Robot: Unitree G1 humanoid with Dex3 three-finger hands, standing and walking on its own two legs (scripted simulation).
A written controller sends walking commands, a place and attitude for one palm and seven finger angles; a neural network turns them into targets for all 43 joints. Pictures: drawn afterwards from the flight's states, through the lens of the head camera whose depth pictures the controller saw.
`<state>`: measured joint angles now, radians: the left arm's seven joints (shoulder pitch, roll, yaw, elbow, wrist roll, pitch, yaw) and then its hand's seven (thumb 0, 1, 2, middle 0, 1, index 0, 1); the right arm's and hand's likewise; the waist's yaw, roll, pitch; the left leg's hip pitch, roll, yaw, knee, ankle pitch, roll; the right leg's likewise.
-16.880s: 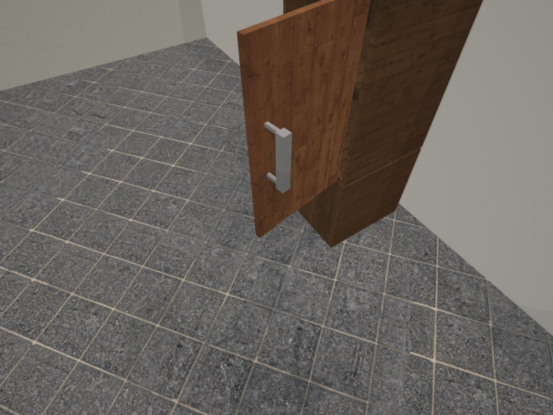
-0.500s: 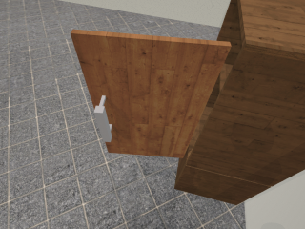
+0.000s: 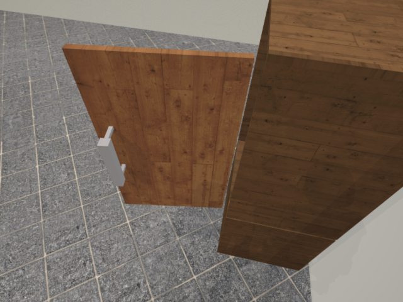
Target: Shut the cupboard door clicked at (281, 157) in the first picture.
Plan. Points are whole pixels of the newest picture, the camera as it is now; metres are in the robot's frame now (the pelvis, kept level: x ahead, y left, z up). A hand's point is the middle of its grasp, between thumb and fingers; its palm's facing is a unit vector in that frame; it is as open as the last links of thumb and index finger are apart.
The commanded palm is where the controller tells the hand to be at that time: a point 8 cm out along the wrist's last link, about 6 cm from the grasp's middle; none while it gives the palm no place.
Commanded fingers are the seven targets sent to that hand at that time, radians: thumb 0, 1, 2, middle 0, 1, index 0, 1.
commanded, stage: come to a stop and stand still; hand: left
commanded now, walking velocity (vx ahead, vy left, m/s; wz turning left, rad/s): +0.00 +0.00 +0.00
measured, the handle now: (115, 157) +0.45 +0.25 -0.03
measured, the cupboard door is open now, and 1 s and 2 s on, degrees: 100 100 100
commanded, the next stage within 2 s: look again from close up in 0.20 s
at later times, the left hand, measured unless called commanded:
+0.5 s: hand out of the picture -0.05 +0.18 -0.18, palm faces +0.01 -0.98 -0.18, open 7.4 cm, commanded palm none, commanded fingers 0.00 0.90 0.90 -0.20 -0.30 -0.20 -0.30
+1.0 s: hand out of the picture -0.04 +0.23 -0.18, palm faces -0.01 -0.99 -0.16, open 7.4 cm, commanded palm none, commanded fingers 0.00 0.90 0.90 -0.20 -0.30 -0.20 -0.30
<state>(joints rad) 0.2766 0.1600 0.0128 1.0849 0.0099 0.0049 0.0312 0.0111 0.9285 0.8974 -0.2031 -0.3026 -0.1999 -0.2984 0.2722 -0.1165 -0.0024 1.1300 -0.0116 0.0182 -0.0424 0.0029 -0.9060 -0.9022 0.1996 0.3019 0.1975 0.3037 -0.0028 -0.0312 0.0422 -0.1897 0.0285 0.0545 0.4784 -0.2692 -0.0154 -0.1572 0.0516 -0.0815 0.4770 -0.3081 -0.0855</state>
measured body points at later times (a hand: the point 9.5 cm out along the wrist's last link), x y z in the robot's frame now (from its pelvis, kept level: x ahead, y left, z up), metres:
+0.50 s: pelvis -0.03 +0.02 +0.00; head -0.03 +0.01 +0.45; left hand -0.05 +0.23 -0.16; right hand -0.02 -0.20 -0.16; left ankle -0.01 +0.12 -0.74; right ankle -0.03 -0.06 -0.74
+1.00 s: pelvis -0.02 +0.07 +0.00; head -0.02 +0.08 +0.45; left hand -0.04 +0.29 -0.16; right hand -0.04 -0.15 -0.15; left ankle -0.01 +0.12 -0.74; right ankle -0.03 -0.06 -0.73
